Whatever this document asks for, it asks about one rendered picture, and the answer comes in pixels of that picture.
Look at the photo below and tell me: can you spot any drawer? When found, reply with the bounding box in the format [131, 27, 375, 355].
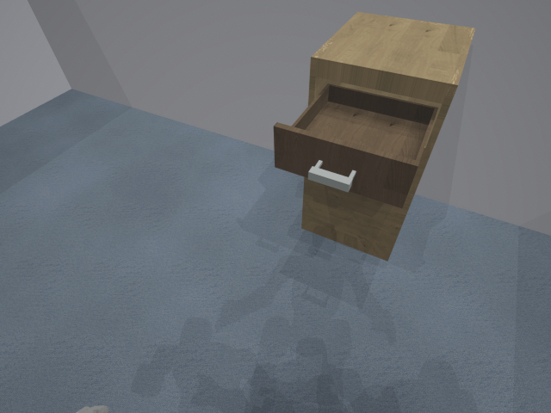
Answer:
[274, 84, 438, 208]

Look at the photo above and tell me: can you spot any cabinet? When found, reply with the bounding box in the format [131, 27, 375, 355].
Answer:
[301, 12, 475, 261]

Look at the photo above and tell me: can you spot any handle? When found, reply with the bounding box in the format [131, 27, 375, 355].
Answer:
[308, 160, 356, 192]

